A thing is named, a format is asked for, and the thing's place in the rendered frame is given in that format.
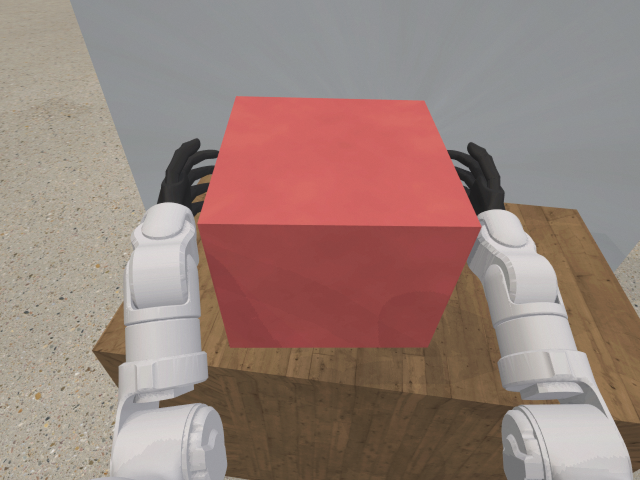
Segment carton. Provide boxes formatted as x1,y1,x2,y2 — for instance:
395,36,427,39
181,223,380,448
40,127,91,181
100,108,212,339
197,96,482,348

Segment robot left hand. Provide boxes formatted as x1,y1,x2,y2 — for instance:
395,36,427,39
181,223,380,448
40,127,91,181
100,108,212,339
157,138,219,217

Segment pedestal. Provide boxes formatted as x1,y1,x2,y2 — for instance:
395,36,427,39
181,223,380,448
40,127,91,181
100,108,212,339
92,174,640,480

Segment right robot upper arm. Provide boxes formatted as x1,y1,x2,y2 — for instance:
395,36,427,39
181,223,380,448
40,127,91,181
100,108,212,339
502,404,631,480

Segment right robot forearm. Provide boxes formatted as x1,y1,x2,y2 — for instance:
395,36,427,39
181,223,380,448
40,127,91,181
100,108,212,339
467,209,633,480

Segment robot right hand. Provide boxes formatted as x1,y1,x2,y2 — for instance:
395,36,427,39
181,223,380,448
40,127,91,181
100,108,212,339
447,142,505,216

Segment left robot upper arm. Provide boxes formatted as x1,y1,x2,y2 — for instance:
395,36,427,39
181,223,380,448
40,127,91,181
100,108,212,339
90,403,227,480

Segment left robot forearm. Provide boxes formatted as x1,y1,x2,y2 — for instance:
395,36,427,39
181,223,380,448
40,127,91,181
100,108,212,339
110,202,208,477

